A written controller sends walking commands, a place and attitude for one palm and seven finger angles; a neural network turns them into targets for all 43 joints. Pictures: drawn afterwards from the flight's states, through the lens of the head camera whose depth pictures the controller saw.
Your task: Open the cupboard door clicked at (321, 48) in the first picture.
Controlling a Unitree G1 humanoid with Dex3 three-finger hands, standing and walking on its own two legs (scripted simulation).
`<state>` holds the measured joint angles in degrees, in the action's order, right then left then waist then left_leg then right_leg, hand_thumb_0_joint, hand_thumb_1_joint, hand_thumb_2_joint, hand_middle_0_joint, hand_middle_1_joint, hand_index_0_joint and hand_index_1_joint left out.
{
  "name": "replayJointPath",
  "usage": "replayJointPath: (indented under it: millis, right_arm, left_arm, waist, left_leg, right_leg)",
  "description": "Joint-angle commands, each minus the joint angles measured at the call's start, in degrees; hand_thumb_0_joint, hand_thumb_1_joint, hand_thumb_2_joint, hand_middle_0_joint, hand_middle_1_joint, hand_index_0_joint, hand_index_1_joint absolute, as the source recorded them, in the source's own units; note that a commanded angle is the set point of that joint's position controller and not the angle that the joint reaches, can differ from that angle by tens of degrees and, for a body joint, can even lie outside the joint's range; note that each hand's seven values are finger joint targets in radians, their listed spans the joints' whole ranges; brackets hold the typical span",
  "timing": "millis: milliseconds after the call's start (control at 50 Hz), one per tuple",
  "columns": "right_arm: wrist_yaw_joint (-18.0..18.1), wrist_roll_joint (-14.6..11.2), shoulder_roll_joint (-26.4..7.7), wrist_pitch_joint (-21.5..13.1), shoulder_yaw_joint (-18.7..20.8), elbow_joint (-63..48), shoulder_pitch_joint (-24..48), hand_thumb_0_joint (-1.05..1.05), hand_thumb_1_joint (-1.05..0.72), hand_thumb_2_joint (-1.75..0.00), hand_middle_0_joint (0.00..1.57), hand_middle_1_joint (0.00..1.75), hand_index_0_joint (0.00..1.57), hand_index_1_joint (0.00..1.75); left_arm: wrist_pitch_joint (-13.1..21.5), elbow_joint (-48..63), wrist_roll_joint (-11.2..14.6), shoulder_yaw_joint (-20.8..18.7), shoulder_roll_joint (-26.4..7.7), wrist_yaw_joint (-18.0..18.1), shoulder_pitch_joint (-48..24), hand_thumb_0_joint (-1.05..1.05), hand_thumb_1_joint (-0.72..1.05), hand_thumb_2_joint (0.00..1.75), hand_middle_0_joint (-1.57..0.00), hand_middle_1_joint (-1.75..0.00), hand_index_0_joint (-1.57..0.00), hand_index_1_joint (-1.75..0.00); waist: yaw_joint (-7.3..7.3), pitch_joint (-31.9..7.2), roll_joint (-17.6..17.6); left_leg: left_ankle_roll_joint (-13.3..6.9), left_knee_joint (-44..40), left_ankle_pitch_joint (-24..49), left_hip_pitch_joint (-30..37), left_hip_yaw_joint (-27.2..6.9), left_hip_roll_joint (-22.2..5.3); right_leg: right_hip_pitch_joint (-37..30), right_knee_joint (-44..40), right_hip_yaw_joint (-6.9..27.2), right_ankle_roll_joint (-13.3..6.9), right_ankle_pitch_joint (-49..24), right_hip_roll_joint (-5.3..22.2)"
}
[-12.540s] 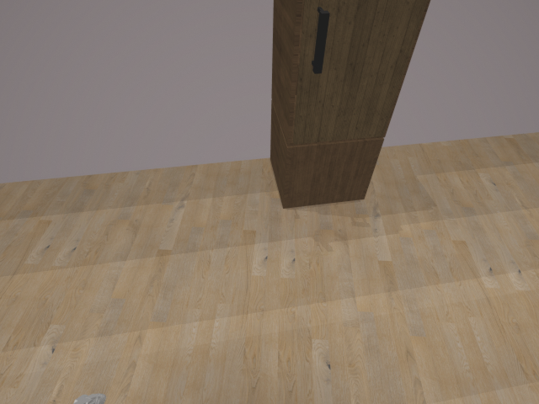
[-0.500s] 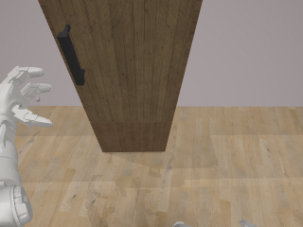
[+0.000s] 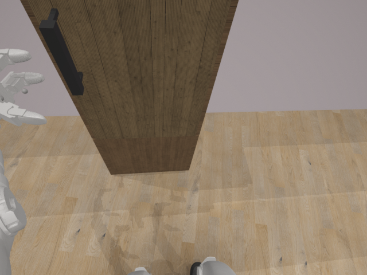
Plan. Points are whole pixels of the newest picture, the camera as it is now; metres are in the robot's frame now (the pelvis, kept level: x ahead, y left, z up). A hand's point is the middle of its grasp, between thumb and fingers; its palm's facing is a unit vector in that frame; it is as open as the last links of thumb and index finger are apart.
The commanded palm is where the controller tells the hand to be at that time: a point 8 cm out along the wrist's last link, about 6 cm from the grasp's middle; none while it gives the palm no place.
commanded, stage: move the hooked fingers beside the handle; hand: left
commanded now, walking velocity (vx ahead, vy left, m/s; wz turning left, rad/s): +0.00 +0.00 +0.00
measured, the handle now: (67, 56) +0.57 +0.25 +0.10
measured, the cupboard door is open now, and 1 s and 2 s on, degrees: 0 0 0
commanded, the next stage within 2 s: slide the fingers in behind the handle in 1.20 s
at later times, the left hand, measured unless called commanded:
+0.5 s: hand (34, 64) +0.52 +0.30 +0.11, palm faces +0.04 -1.00 -0.01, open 14.0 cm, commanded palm +0.50 +0.35 +0.10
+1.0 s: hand (31, 70) +0.52 +0.31 +0.10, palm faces +0.04 -1.00 +0.02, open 14.0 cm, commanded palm +0.50 +0.35 +0.10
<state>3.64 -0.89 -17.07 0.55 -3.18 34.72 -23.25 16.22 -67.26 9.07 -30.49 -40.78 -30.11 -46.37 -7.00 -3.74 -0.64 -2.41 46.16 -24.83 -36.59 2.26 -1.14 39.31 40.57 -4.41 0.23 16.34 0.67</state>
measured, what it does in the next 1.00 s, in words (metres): stands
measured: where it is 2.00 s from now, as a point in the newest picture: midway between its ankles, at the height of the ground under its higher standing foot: outside the picture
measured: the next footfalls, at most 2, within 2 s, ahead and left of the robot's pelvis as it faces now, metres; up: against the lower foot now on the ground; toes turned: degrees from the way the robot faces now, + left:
none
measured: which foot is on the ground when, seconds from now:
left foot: down 0.00-1.00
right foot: down 0.00-1.00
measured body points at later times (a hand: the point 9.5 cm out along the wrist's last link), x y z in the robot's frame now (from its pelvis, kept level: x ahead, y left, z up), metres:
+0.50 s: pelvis +0.01 +0.00 -0.01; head +0.16 +0.03 +0.42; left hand +0.52 +0.35 +0.12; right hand -0.03 -0.27 -0.10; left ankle -0.03 +0.09 -0.71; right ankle +0.03 -0.13 -0.71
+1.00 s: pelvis +0.02 +0.00 -0.01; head +0.16 +0.04 +0.42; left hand +0.51 +0.36 +0.10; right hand +0.01 -0.27 -0.10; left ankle -0.03 +0.09 -0.71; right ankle +0.03 -0.13 -0.71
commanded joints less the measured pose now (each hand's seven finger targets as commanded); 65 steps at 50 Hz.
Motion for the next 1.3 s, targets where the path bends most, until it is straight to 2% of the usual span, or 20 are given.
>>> replayJointPath:
  millis: [0, 100, 180, 240, 280, 380, 460, 560, 680, 740, 840, 880, 960, 1000, 1040, 1080, 1140, 1200, 1240, 1280]
  right_arm:
    - [0.7, 0.1, -10.9, 0.1, 4.1, -3.3, -7.8, 0.0, -0.9, -0.9, 0.2, 0.3, 0.2, 0.3]
    - [0.7, 0.1, -11.4, 1.7, 3.6, -2.8, -8.6, 0.0, -0.9, -0.9, 0.2, 0.3, 0.2, 0.3]
    - [0.7, 0.4, -11.5, 2.6, 3.6, -3.1, -10.2, 0.0, -0.9, -0.9, 0.2, 0.3, 0.2, 0.3]
    - [0.5, 0.6, -11.6, 3.4, 3.6, -2.8, -11.2, 0.0, -0.9, -0.9, 0.2, 0.3, 0.2, 0.3]
    - [0.6, 0.6, -11.9, 3.9, 3.5, -2.6, -11.6, 0.0, -0.9, -0.9, 0.2, 0.3, 0.2, 0.3]
    - [0.5, 0.7, -11.9, 4.9, 3.0, -2.9, -12.9, 0.0, -0.9, -0.9, 0.2, 0.3, 0.2, 0.3]
    - [-0.2, 1.1, -12.0, 5.5, 3.5, -3.5, -14.0, 0.0, -0.9, -0.9, 0.2, 0.3, 0.2, 0.3]
    - [-0.8, 0.9, -12.2, 6.2, 3.5, -4.8, -13.5, 0.0, -0.9, -0.9, 0.2, 0.3, 0.2, 0.3]
    - [-1.2, 1.2, -12.3, 6.1, 4.4, -4.5, -14.1, 0.0, -0.9, -0.9, 0.2, 0.3, 0.2, 0.3]
    - [-1.2, 0.9, -11.8, 6.6, 3.7, -3.9, -13.6, 0.0, -0.9, -0.9, 0.2, 0.3, 0.2, 0.3]
    - [-1.2, 1.0, -11.6, 7.0, 4.0, -3.7, -13.6, 0.0, -0.9, -0.9, 0.2, 0.3, 0.2, 0.3]
    - [-1.2, 0.9, -11.6, 6.8, 4.0, -3.5, -13.1, 0.0, -0.9, -0.9, 0.2, 0.3, 0.2, 0.3]
    - [-1.2, 0.9, -11.5, 6.7, 3.7, -4.2, -12.6, 0.0, -0.9, -0.9, 0.2, 0.3, 0.2, 0.3]
    - [-1.2, 0.8, -11.5, 6.5, 3.5, -4.5, -12.1, 0.0, -0.9, -0.9, 0.2, 0.3, 0.2, 0.3]
    - [-0.9, 0.7, -11.4, 6.5, 3.4, -4.7, -12.0, 0.0, -0.9, -0.9, 0.2, 0.3, 0.2, 0.3]
    - [-1.0, 0.9, -11.6, 6.2, 3.6, -4.8, -12.1, 0.0, -0.9, -0.9, 0.2, 0.3, 0.2, 0.3]
    - [-0.9, 0.7, -11.4, 6.3, 3.3, -4.5, -11.9, 0.0, -0.9, -0.9, 0.2, 0.3, 0.2, 0.3]
    - [-0.8, 0.6, -11.7, 6.2, 3.4, -4.6, -11.9, 0.0, -0.9, -0.9, 0.2, 0.3, 0.2, 0.3]
    - [-0.7, 0.5, -11.5, 6.4, 3.0, -4.5, -11.9, 0.0, -0.9, -0.9, 0.2, 0.3, 0.2, 0.3]
    - [-0.5, 0.6, -11.8, 6.3, 3.2, -4.0, -12.3, 0.0, -0.9, -0.9, 0.2, 0.3, 0.2, 0.3]
  left_arm:
    - [4.4, 12.1, -0.1, -2.0, -20.8, 0.4, -26.2, 0.0, -0.5, 0.3, -0.3, -1.2, -0.3, -1.2]
    - [3.2, 6.0, -0.7, -1.4, -22.5, -0.4, -28.8, 0.0, -0.5, 0.3, -0.3, -1.2, -0.3, -1.2]
    - [3.4, 7.1, -2.1, -2.6, -25.6, -0.2, -30.9, 0.0, -0.5, 0.3, -0.3, -1.2, -0.3, -1.2]
    - [3.4, 6.1, -1.8, -1.5, -24.0, -0.3, -32.5, 0.0, -0.5, 0.3, -0.3, -1.2, -0.3, -1.2]
    - [2.7, 4.2, -2.2, -2.5, -26.4, -0.3, -33.8, 0.0, -0.5, 0.3, -0.3, -1.2, -0.3, -1.2]
    - [1.8, 3.6, -4.6, -2.9, -30.2, 0.4, -36.7, 0.0, -0.5, 0.3, -0.3, -1.2, -0.3, -1.2]
    - [2.2, 5.1, -3.5, -5.1, -30.6, -0.4, -31.7, 0.0, -0.5, 0.3, -0.3, -1.2, -0.3, -1.2]
    - [1.1, 5.3, -3.4, -6.7, -32.9, -1.1, -29.5, 0.0, -0.5, 0.3, -0.3, -1.2, -0.3, -1.2]
    - [2.7, 9.3, -2.4, -8.3, -32.8, -1.0, -29.0, 0.0, -0.5, 0.3, -0.3, -1.2, -0.3, -1.2]
    - [2.1, 7.4, -2.0, -4.8, -28.7, -1.7, -30.6, 0.0, -0.5, 0.3, -0.3, -1.2, -0.3, -1.2]
    - [2.1, 9.6, -1.8, -3.0, -25.5, -1.5, -30.5, 0.0, -0.5, 0.3, -0.3, -1.2, -0.3, -1.2]
    - [1.4, 6.4, -1.4, -3.4, -25.8, -1.1, -29.8, 0.0, -0.5, 0.3, -0.3, -1.2, -0.3, -1.2]
    - [1.8, 8.5, -2.5, -4.2, -28.0, 0.0, -31.1, 0.0, -0.5, 0.3, -0.3, -1.2, -0.3, -1.2]
    - [1.6, 6.6, -2.8, -4.4, -28.5, 0.4, -29.8, 0.0, -0.5, 0.3, -0.3, -1.2, -0.3, -1.2]
    - [2.2, 7.3, -2.6, -3.9, -27.9, 0.4, -31.8, 0.0, -0.5, 0.3, -0.3, -1.2, -0.3, -1.2]
    - [2.7, 8.1, -2.8, -5.5, -30.0, 0.2, -30.8, 0.0, -0.5, 0.3, -0.3, -1.2, -0.3, -1.2]
    - [2.5, 6.8, -2.2, -3.4, -27.1, -0.5, -31.2, 0.0, -0.5, 0.3, -0.3, -1.2, -0.3, -1.2]
    - [1.7, 5.6, -2.3, -4.5, -28.9, -1.0, -29.6, 0.0, -0.5, 0.3, -0.3, -1.2, -0.3, -1.2]
    - [1.8, 5.3, -2.2, -2.2, -26.3, -1.2, -31.7, 0.0, -0.5, 0.3, -0.3, -1.2, -0.3, -1.2]
    - [1.9, 5.8, -2.6, -2.9, -27.9, -0.9, -32.7, 0.0, -0.5, 0.3, -0.3, -1.2, -0.3, -1.2]
  waist:
    - [-0.18, -23.8, 11.8]
    - [-2.07, -20.6, 9.3]
    - [-1.77, -25.9, 13.6]
    - [-3.12, -25.3, 12.8]
    - [-3.59, -24.9, 10.4]
    - [-4.14, -26.2, 14.4]
    - [-2.72, -29.8, 13.8]
    - [-2.02, -27.2, 13.1]
    - [-2.01, -30.7, 15.3]
    - [-3.3, -26.5, 15.8]
    - [-3.38, -28.6, 17.5]
    - [-3.9, -26.0, 12.7]
    - [-2.82, -27.8, 16.6]
    - [-3.01, -25.6, 13.4]
    - [-3.54, -25.9, 13.2]
    - [-2.48, -29.3, 15.2]
    - [-3.35, -26.3, 15.1]
    - [-3.15, -26.2, 12.3]
    - [-3.93, -24.5, 13.8]
    - [-3.96, -25.3, 14.1]
  left_leg:
    - [2.7, -4.9, 31.2, 13.5, -5.4, -0.4]
    - [1.9, -4.1, 27.9, 9.2, -5.3, -0.5]
    - [2.6, -3.0, 32.6, 12.3, -5.8, -0.7]
    - [3.0, -2.2, 35.7, 13.5, -6.4, -1.3]
    - [2.2, -2.0, 32.6, 10.3, -6.1, -1.1]
    - [2.0, -1.3, 32.4, 9.7, -6.0, -1.0]
    - [2.5, -0.4, 39.4, 12.0, -6.3, -1.5]
    - [1.4, -0.7, 35.5, 7.8, -5.3, -0.9]
    - [2.4, 0.3, 41.3, 13.2, -6.1, -1.5]
    - [1.9, 0.0, 39.0, 12.0, -5.7, -1.3]
    - [3.0, 0.7, 44.5, 17.3, -6.8, -1.9]
    - [2.2, 0.5, 39.7, 13.2, -6.4, -1.7]
    - [2.5, 0.4, 40.3, 13.1, -6.1, -1.3]
    - [1.9, 0.4, 36.7, 10.0, -5.6, -1.2]
    - [1.8, 0.4, 36.8, 9.9, -5.8, -1.1]
    - [2.3, 0.6, 38.4, 11.6, -6.0, -1.2]
    - [2.4, 0.5, 38.1, 11.4, -6.0, -1.3]
    - [1.8, 0.5, 35.4, 9.0, -5.7, -1.1]
    - [1.9, 0.0, 33.9, 9.3, -5.9, -1.1]
    - [2.1, 0.1, 33.0, 9.9, -6.3, -1.2]
  right_leg:
    - [-10.4, -0.9, 2.0, -1.7, -15.9, -2.5]
    - [-9.2, -0.9, 2.2, -1.5, -15.6, -2.6]
    - [-8.6, 0.1, 2.1, -1.6, -16.7, -2.7]
    - [-6.3, 0.2, 1.5, -1.6, -17.1, -3.1]
    - [-7.7, 0.1, 1.9, -1.3, -17.5, -3.0]
    - [-6.8, 0.4, 2.1, -1.3, -17.6, -3.0]
    - [-8.4, 1.2, 1.7, -1.5, -21.4, -3.4]
    - [-10.0, 1.2, 2.0, -1.4, -21.9, -3.5]
    - [-8.7, 1.5, 1.6, -1.6, -22.5, -3.9]
    - [-6.7, 0.9, 1.6, -1.5, -21.5, -3.9]
    - [-3.5, 1.0, 0.9, -1.7, -20.5, -4.1]
    - [-4.8, 0.7, 1.1, -1.3, -20.1, -4.1]
    - [-6.5, 1.5, 1.4, -1.6, -21.6, -3.8]
    - [-7.3, 1.3, 1.6, -1.3, -20.9, -3.7]
    - [-7.7, 1.7, 1.6, -1.5, -21.6, -3.8]
    - [-8.5, 1.9, 1.7, -1.5, -21.7, -3.7]
    - [-6.7, 1.6, 1.3, -1.6, -21.0, -3.8]
    - [-7.8, 1.5, 1.6, -1.2, -20.7, -3.7]
    - [-5.7, 1.4, 1.2, -1.5, -18.7, -3.7]
    - [-4.6, 1.3, 1.2, -1.4, -17.0, -3.8]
